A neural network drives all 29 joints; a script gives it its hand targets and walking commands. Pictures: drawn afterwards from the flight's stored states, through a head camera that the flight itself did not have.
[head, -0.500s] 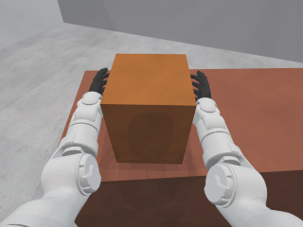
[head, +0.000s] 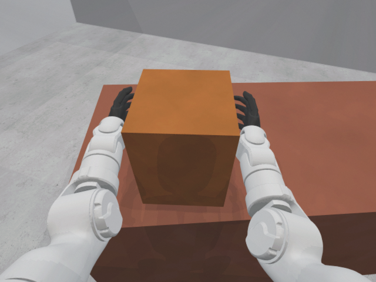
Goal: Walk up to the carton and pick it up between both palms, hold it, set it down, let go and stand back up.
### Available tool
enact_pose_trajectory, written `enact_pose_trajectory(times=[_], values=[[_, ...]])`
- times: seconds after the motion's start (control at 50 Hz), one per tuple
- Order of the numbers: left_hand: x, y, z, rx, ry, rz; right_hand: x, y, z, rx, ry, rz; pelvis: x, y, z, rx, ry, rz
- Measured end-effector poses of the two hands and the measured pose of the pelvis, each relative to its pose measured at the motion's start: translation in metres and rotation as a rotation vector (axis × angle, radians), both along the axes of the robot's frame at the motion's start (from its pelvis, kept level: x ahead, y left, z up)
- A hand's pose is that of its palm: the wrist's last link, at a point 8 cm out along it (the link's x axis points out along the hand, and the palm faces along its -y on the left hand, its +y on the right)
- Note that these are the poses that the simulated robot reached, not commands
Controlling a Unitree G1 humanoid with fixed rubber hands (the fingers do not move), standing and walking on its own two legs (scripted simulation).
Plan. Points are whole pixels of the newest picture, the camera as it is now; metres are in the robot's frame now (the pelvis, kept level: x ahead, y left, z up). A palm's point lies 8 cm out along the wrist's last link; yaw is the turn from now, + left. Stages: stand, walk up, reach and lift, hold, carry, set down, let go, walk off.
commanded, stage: set down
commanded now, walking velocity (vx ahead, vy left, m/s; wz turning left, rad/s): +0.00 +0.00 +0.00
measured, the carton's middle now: (184, 139) +0.41 +0.02 +0.10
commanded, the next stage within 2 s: none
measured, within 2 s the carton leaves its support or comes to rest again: rests again in 0.80 s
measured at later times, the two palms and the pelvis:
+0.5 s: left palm (123, 125) +0.44 +0.17 +0.12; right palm (247, 136) +0.41 -0.12 +0.12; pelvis +0.01 +0.00 +0.00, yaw +0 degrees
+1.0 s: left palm (126, 131) +0.44 +0.16 +0.10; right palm (245, 144) +0.41 -0.13 +0.09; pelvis +0.01 +0.00 +0.00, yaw +0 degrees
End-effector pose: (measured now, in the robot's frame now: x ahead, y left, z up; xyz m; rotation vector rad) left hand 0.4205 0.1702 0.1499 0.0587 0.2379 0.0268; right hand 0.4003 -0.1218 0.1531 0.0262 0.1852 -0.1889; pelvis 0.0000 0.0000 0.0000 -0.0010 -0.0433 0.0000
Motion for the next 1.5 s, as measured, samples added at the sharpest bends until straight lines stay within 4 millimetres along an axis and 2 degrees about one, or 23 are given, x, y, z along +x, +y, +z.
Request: enact_pose_trajectory(times=[0.46, 0.66, 0.96, 1.5], values=[[0.016, -0.002, -0.026, -0.002, 0.037, -0.029, 0.007, -0.002, -0.029, -0.008, 0.035, -0.024, 0.007, 0.001, 0.0, 0.001, 0.045, 0.0], [0.017, -0.003, -0.041, 0.002, 0.054, -0.041, 0.005, -0.002, -0.045, -0.009, 0.049, -0.032, 0.009, 0.001, 0.0, 0.001, 0.065, -0.001], [0.022, -0.006, -0.053, 0.012, 0.052, -0.054, 0.007, -0.005, -0.06, -0.023, 0.045, -0.04, 0.011, 0.001, 0.0, 0.001, 0.095, -0.002], [0.022, -0.006, -0.053, 0.023, 0.039, -0.058, 0.006, -0.005, -0.061, -0.04, 0.018, -0.04, 0.01, 0.002, 0.0, 0.001, 0.102, -0.004]])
